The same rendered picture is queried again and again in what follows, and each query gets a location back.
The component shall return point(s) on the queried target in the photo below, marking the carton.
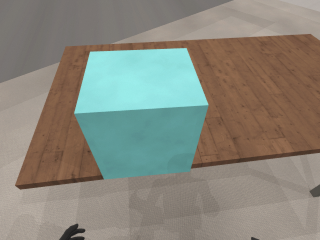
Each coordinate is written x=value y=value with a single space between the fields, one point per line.
x=141 y=111

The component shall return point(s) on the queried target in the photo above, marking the table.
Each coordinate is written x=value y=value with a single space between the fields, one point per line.
x=263 y=96

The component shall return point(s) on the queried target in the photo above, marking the robot left hand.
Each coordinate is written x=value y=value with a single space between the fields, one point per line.
x=71 y=231

